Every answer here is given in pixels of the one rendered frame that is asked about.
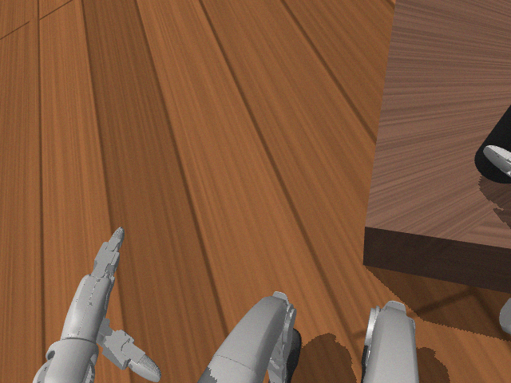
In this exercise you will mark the left robot arm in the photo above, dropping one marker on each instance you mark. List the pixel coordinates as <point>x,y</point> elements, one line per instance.
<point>70,360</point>

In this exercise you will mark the bottle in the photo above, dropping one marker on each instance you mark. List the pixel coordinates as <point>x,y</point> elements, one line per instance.
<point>501,137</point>

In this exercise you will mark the left robot foot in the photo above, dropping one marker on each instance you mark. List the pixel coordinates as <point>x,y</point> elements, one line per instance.
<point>293,357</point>

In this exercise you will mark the right robot hand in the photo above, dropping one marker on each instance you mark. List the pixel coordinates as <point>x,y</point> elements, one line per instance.
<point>500,157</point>

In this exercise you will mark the left robot hand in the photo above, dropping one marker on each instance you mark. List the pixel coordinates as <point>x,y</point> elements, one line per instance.
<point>86,315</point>

